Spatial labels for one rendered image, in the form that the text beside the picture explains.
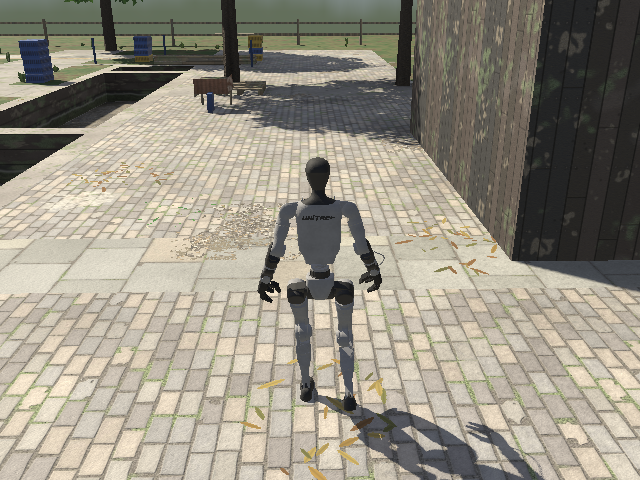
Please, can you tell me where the left robot upper arm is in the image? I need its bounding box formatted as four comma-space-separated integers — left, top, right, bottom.
270, 201, 298, 258

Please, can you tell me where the robot left hand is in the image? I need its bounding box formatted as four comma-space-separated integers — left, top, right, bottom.
257, 280, 281, 303

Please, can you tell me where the robot head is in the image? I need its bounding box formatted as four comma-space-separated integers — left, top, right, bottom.
301, 157, 336, 205

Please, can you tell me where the robot left forearm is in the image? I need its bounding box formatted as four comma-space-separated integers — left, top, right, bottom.
260, 242, 280, 284

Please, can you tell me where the right robot shin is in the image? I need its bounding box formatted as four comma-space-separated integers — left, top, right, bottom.
339, 330, 354, 399

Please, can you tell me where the right robot upper arm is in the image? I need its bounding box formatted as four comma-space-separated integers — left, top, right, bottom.
339, 200, 370, 255

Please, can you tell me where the robot right hand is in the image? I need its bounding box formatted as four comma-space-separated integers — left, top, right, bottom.
359, 272, 382, 293

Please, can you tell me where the robot right forearm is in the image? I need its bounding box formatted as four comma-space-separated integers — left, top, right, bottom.
360, 239, 380, 276

